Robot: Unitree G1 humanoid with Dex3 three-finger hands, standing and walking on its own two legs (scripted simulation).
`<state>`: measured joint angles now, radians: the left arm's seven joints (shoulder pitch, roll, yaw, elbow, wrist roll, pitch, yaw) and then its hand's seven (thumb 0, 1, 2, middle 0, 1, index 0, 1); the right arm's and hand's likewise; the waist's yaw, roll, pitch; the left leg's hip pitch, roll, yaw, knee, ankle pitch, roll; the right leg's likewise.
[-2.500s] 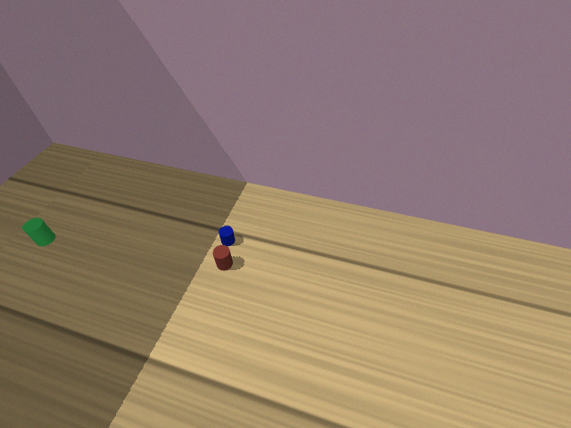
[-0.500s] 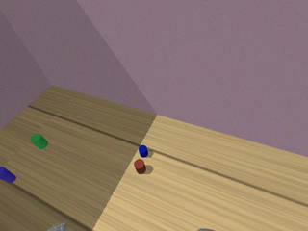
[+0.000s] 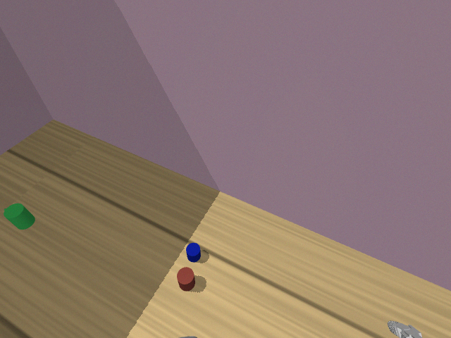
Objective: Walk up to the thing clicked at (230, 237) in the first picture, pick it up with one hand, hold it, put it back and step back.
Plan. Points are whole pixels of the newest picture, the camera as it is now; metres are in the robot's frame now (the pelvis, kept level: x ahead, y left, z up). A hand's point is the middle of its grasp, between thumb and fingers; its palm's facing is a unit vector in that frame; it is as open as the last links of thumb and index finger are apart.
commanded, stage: walk up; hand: left
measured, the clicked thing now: (193, 252) +0.58 +0.16 -0.72
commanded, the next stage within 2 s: none
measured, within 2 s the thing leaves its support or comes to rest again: neither
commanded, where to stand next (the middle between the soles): +0.13 -0.03 m, yaw -1 degrees
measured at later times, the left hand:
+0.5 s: hand out of the picture +0.12 +0.24 -0.13, palm faces -0.07 -0.89 -0.45, open 7.4 cm
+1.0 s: hand out of the picture +0.11 +0.24 -0.14, palm faces +0.00 -0.94 -0.34, open 7.4 cm
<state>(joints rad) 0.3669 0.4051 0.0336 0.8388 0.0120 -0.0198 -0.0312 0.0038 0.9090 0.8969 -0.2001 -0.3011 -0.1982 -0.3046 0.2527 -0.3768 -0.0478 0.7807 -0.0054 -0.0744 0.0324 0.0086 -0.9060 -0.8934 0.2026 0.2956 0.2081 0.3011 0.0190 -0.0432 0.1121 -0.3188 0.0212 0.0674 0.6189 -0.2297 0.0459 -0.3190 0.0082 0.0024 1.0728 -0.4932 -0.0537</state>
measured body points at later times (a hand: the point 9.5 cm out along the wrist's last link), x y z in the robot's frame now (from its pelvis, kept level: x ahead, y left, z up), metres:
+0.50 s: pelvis +0.03 -0.03 -0.01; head +0.08 -0.06 +0.44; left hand +0.12 +0.28 -0.10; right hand +0.13 -0.34 -0.15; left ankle +0.03 +0.12 -0.71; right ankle +0.10 -0.17 -0.72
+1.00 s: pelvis +0.04 -0.02 +0.01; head +0.05 -0.02 +0.46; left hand +0.11 +0.29 -0.12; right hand +0.12 -0.33 -0.12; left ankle +0.02 +0.12 -0.72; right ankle +0.10 -0.17 -0.72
